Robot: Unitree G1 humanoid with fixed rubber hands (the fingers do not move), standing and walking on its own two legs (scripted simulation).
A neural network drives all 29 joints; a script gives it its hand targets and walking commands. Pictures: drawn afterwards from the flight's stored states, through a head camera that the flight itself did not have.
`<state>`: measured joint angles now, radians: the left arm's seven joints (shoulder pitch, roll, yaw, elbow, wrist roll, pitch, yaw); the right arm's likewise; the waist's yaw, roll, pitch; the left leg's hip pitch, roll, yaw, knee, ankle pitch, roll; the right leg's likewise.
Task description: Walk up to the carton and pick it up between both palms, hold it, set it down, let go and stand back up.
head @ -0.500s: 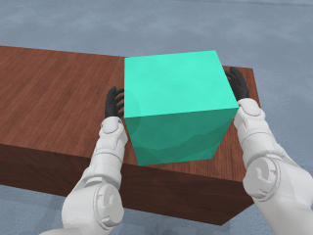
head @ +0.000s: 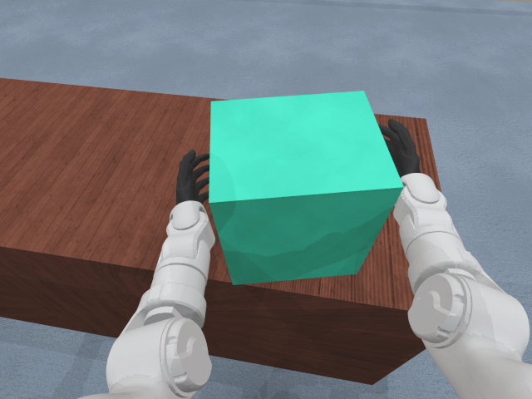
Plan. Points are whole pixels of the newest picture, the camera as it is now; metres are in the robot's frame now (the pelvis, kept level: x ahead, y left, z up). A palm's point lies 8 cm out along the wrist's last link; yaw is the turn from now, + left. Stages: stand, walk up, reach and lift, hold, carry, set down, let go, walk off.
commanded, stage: reach and lift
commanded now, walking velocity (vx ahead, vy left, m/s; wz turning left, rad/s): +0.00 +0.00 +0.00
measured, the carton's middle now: (292, 197) +0.45 +0.02 +0.03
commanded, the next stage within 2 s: none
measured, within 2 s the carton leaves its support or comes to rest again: neither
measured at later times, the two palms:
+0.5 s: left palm (182, 204) +0.39 +0.19 +0.08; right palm (400, 176) +0.44 -0.13 +0.11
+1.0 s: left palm (166, 189) +0.37 +0.19 +0.13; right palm (416, 171) +0.40 -0.13 +0.17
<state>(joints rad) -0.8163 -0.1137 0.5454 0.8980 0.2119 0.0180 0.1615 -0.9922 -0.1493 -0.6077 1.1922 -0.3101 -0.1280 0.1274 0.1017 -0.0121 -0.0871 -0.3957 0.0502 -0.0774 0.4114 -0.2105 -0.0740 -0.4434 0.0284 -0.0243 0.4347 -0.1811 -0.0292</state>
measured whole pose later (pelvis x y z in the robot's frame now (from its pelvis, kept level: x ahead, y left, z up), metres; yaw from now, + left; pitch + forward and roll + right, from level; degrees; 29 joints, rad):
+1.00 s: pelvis -0.01 +0.02 +0.00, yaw +1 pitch +0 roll +0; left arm -0.79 -0.01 0.39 0.89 0.21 0.21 0.15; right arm -0.94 -0.12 -0.44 1.17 -0.24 -0.01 0.03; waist 0.04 -0.03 -0.09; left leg -0.19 0.03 -0.08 0.40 -0.21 -0.05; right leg -0.23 0.00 -0.02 0.41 -0.18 -0.01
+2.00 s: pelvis -0.03 +0.03 +0.00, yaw +1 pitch -6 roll -1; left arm -0.85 0.07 0.29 0.69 0.21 0.52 0.09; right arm -0.94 -0.12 -0.24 0.96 0.05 0.24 -0.07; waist -0.03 -0.05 -0.08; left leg -0.10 0.02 -0.08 0.40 -0.20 -0.04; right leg -0.11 0.00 -0.02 0.37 -0.15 0.00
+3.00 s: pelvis -0.03 +0.03 +0.00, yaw +1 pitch -6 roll +0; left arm -0.92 0.11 0.33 0.63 0.21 0.69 0.02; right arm -0.99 -0.12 -0.17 0.84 0.16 0.44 -0.17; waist -0.05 -0.03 -0.12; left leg -0.10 0.02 -0.08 0.40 -0.20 -0.04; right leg -0.12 0.00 -0.02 0.37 -0.15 0.00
